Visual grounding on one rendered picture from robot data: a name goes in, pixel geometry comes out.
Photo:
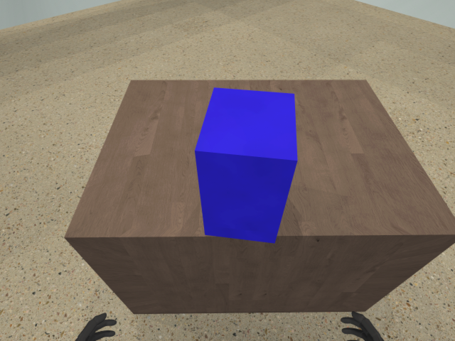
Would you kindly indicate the carton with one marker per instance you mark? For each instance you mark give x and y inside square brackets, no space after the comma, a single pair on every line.
[246,156]

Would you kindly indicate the left robot hand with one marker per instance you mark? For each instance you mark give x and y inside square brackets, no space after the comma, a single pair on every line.
[89,332]

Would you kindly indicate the right robot hand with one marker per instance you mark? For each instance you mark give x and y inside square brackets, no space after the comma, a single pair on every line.
[367,332]

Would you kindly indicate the pedestal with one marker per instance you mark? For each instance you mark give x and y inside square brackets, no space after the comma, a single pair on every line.
[361,217]

